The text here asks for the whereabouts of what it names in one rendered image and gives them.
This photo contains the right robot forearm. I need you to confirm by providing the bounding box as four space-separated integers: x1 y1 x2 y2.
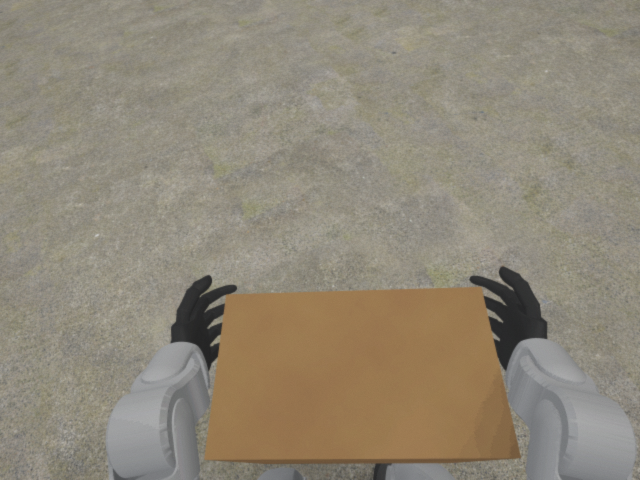
505 338 637 480

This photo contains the carton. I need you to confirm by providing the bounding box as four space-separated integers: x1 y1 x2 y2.
204 287 521 464

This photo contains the robot right hand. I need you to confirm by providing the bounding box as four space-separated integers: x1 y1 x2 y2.
469 266 547 371

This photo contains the robot left hand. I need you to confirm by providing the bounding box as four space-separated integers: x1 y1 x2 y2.
171 275 237 371

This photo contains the left robot forearm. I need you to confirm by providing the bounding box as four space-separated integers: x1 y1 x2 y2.
106 342 210 480

